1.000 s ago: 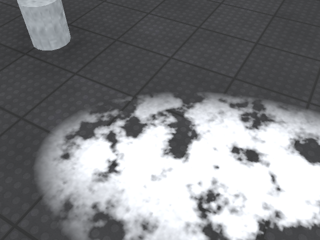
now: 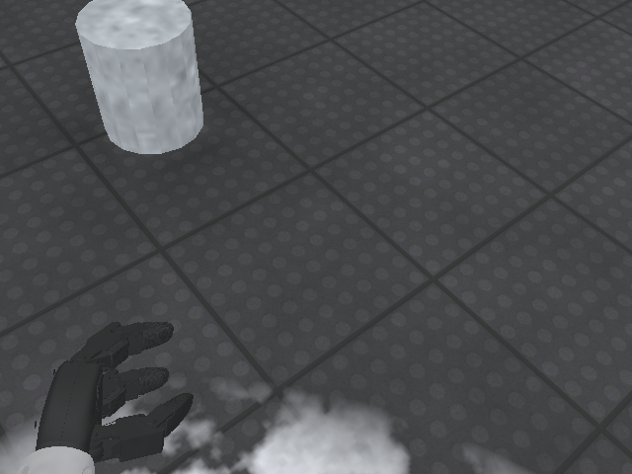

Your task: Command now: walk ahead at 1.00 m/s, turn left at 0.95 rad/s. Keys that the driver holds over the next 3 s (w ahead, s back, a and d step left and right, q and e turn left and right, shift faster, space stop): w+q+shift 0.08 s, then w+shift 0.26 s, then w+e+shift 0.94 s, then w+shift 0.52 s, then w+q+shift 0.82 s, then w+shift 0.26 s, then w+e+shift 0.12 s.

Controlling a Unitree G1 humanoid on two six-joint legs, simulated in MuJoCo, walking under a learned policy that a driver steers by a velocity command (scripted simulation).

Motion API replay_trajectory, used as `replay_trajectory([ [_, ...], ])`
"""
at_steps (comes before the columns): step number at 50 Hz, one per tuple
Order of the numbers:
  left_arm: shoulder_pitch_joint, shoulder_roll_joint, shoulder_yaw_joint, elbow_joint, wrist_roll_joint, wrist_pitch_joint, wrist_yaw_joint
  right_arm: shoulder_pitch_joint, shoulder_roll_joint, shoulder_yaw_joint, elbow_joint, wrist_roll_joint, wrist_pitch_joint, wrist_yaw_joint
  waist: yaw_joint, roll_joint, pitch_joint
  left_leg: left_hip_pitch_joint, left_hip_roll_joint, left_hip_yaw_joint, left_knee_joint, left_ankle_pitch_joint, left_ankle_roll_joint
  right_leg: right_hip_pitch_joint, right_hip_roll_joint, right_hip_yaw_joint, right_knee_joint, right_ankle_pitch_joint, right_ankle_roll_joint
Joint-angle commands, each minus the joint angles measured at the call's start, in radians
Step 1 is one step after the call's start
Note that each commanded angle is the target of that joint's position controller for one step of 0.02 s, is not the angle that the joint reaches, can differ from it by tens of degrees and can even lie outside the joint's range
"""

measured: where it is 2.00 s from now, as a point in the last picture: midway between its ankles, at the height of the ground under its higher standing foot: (328, 130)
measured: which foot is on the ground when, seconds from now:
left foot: down 0.00-0.04, up 0.06-0.50, down 0.52-0.96, up 0.98-1.00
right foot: up 0.00-0.00, down 0.02-0.50, up 0.52-0.92, down 0.94-1.00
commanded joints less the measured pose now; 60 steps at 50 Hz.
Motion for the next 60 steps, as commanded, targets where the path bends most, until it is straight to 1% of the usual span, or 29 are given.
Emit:
replay_trajectory([
  [1,0.299,0.199,0.104,-0.004,-0.024,-0.023,0.013,-0.093,-0.116,-0.031,-0.077,-0.030,0.001,0.008,0.256,0.151,-0.229,-0.262,0.119,-0.068,0.317,0.570,0.001,0.642,-0.051,-0.033,0.069,-0.099,-0.062],
  [2,0.517,0.248,0.105,0.032,-0.014,-0.008,0.019,-0.060,0.008,0.011,-0.108,-0.068,0.001,0.019,0.289,-0.036,-0.402,-0.467,0.065,0.024,0.667,0.080,-0.012,0.973,-0.232,0.199,0.112,-0.363,-0.103],
  [3,0.502,0.313,0.109,0.051,0.039,-0.014,-0.007,0.106,0.027,0.034,-0.165,0.032,-0.010,0.018,0.161,-0.547,-0.469,-0.804,0.044,0.114,0.937,-0.099,-0.043,1.102,-0.469,0.878,-0.165,-0.829,-0.283],
  [4,0.409,0.189,0.094,0.011,0.040,-0.004,-0.010,0.054,-0.075,0.024,-0.119,0.046,0.003,0.001,0.203,-0.360,-0.315,-0.894,0.155,0.158,1.016,0.041,-0.055,0.986,-0.429,0.846,-0.201,-1.029,-0.274],
  [6,0.424,0.133,0.077,0.058,0.041,0.020,-0.006,-0.184,-0.118,0.015,-0.144,-0.042,0.005,0.007,0.251,0.033,-0.097,-0.822,0.194,0.233,0.950,0.136,-0.054,0.708,-0.293,0.425,-0.185,-0.543,-0.203],
  [8,0.376,0.118,0.064,0.107,0.053,0.014,-0.012,-0.213,-0.079,0.019,-0.181,-0.027,-0.002,0.019,0.177,0.000,-0.019,-0.769,0.246,0.215,0.851,0.188,-0.045,0.534,-0.249,0.324,-0.224,-0.427,-0.231],
  [12,0.422,0.080,0.047,0.189,0.018,0.004,-0.030,-0.253,-0.031,0.040,-0.204,-0.014,0.002,0.032,0.136,-0.016,0.054,-0.842,0.257,0.198,0.710,0.192,-0.038,0.475,-0.238,0.188,-0.273,-0.307,-0.264],
  [18,0.531,0.144,0.039,0.265,0.008,0.005,-0.013,-0.492,-0.046,0.061,-0.265,-0.047,-0.036,0.064,0.191,0.028,0.130,-0.778,0.249,0.343,0.324,0.543,-0.056,0.428,-0.213,-0.027,-0.391,-0.025,-0.248],
  [21,0.604,0.160,0.027,0.311,-0.005,0.030,-0.006,-0.603,-0.048,0.059,-0.311,-0.036,-0.062,0.087,0.217,-0.005,0.159,-0.634,0.198,0.386,0.132,0.563,-0.059,0.475,-0.220,-0.060,-0.392,0.137,-0.240],
  [23,0.622,0.200,0.025,0.328,0.004,0.042,-0.001,-0.554,-0.107,0.029,-0.312,-0.033,-0.070,0.082,0.163,-0.084,0.071,-0.455,0.129,0.409,0.077,0.493,-0.043,0.549,-0.239,-0.070,-0.268,0.541,-0.215],
  [25,0.580,0.252,0.029,0.341,0.023,0.055,0.004,-0.261,-0.193,-0.020,-0.262,-0.020,-0.057,0.055,-0.039,-0.179,-0.105,-0.082,0.105,0.409,0.068,0.413,-0.007,0.493,-0.223,-0.100,0.090,0.821,-0.177],
  [26,0.535,0.225,0.019,0.312,0.042,0.050,0.007,-0.014,-0.236,-0.040,-0.208,-0.027,-0.039,0.031,-0.159,-0.165,-0.239,0.301,0.245,0.283,0.149,0.354,0.017,0.211,-0.181,-0.094,0.402,0.568,-0.144],
  [27,0.705,0.014,-0.029,0.278,0.035,0.030,0.003,0.049,-0.327,-0.053,-0.176,-0.067,-0.042,0.027,-0.013,0.194,-0.478,0.636,0.564,-0.241,0.069,0.002,0.134,-0.106,-0.032,-0.071,0.814,-0.376,-0.115],
  [28,0.646,0.087,-0.017,0.272,-0.022,0.010,0.001,0.106,-0.243,-0.038,-0.164,-0.068,-0.042,0.033,-0.066,0.265,-0.580,0.588,0.593,-0.507,-0.154,-0.214,0.157,-0.177,-0.029,0.021,0.956,-0.460,-0.126],
  [29,0.491,0.136,0.008,0.228,-0.057,0.013,0.012,0.051,-0.177,-0.022,-0.133,-0.057,-0.043,0.031,-0.061,0.219,-0.327,0.447,0.542,-0.339,-0.191,-0.188,0.109,-0.295,-0.071,-0.019,0.996,-0.403,-0.119],
  [31,0.367,0.105,0.009,0.204,-0.017,0.029,0.016,-0.045,-0.115,-0.008,-0.091,-0.062,-0.049,0.034,0.007,0.062,-0.095,0.106,0.479,-0.051,-0.225,0.130,0.070,-0.252,-0.146,-0.062,0.930,-0.318,-0.119],
  [33,0.435,0.044,0.010,0.211,-0.022,0.079,0.003,-0.153,-0.032,0.005,-0.066,-0.075,-0.060,0.039,0.117,0.120,-0.035,-0.107,0.447,0.096,-0.301,0.173,0.067,-0.140,-0.198,-0.047,0.907,-0.295,-0.115],
  [36,0.394,0.018,0.007,0.170,-0.014,0.129,-0.005,-0.253,-0.057,-0.006,-0.048,-0.051,-0.069,0.037,0.178,0.128,0.092,-0.260,0.465,0.301,-0.386,0.319,0.047,-0.181,-0.235,-0.049,0.837,-0.273,-0.088],
  [41,0.243,0.075,0.013,0.115,0.015,0.112,-0.044,-0.281,-0.146,-0.025,-0.036,-0.054,-0.071,0.000,0.183,0.026,0.162,-0.312,0.304,0.633,-0.401,0.469,-0.020,-0.033,-0.162,-0.181,0.417,0.115,-0.106],
  [43,0.249,0.094,0.023,0.108,0.014,0.104,-0.066,-0.215,-0.235,-0.045,-0.031,-0.052,-0.071,0.002,0.175,0.024,0.091,-0.202,0.359,0.629,-0.343,0.682,-0.018,0.108,-0.104,-0.253,0.339,0.168,-0.129],
  [46,0.401,0.216,0.076,0.125,-0.013,0.137,-0.060,-0.243,-0.319,-0.072,-0.050,-0.015,-0.024,0.016,0.284,0.084,-0.025,0.039,0.415,0.628,-0.001,1.329,-0.053,0.214,0.011,-0.356,0.348,-0.106,-0.214],
  [47,0.591,0.296,0.119,0.179,0.014,0.150,-0.049,-0.285,-0.277,-0.058,-0.081,-0.007,-0.017,0.018,0.381,0.026,-0.095,-0.037,0.346,0.618,0.349,1.471,-0.080,0.462,0.084,-0.367,0.220,0.006,-0.248],
  [48,0.593,0.307,0.118,0.192,0.002,0.152,-0.028,-0.199,-0.174,-0.027,-0.064,-0.006,-0.031,0.021,0.322,-0.146,-0.054,-0.287,0.251,0.580,0.726,0.563,-0.155,0.628,0.027,-0.163,0.115,0.181,-0.281],
  [49,0.520,0.388,0.121,0.148,-0.014,0.139,-0.039,0.034,-0.042,0.027,-0.107,-0.058,-0.060,0.037,0.117,-0.415,-0.259,-0.707,0.093,0.418,1.128,-0.165,-0.155,0.943,-0.143,0.391,0.128,-0.491,-0.523],
  [50,0.506,0.320,0.106,0.082,-0.006,0.109,-0.053,-0.144,-0.131,0.024,-0.163,-0.041,-0.093,0.040,0.221,-0.213,-0.340,-0.823,0.090,0.231,1.136,-0.046,-0.108,0.904,-0.241,0.733,-0.176,-0.943,-0.536],
  [51,0.510,0.276,0.097,0.088,0.006,0.081,-0.051,-0.305,-0.199,0.009,-0.208,-0.017,-0.107,0.030,0.242,-0.107,-0.188,-0.889,0.128,0.234,1.024,0.061,-0.070,0.794,-0.256,0.747,-0.277,-0.966,-0.446],
  [52,0.490,0.275,0.092,0.103,0.015,0.066,-0.049,-0.321,-0.171,0.017,-0.202,-0.029,-0.112,0.015,0.193,0.046,-0.121,-0.829,0.167,0.231,0.921,0.111,-0.062,0.654,-0.243,0.709,-0.270,-0.867,-0.398],
  [56,0.355,0.206,0.070,0.070,0.018,0.052,-0.024,-0.266,-0.147,0.010,-0.167,-0.068,-0.073,0.011,0.082,0.025,-0.024,-0.613,0.227,0.201,0.642,0.188,-0.111,0.314,-0.106,0.423,-0.250,-0.526,-0.400],
  [60,0.407,0.174,0.061,0.087,-0.003,0.069,0.010,-0.453,-0.090,0.025,-0.210,-0.070,-0.066,0.011,0.160,0.027,0.065,-0.568,0.198,0.256,0.305,0.385,-0.181,0.196,-0.034,0.267,-0.242,-0.343,-0.365],
])
Next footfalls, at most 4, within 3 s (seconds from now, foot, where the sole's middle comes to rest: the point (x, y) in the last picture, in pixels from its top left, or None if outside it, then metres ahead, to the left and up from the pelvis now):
0.02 right None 0.23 -0.16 -0.76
0.52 left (185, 425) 0.61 0.20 -0.76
0.94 right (281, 265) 1.01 -0.04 -0.76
1.42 left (248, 156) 1.43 0.02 -0.76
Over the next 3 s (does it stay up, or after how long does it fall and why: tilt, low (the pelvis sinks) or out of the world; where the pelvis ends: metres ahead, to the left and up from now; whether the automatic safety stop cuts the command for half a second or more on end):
stays up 2.41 -0.59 0.01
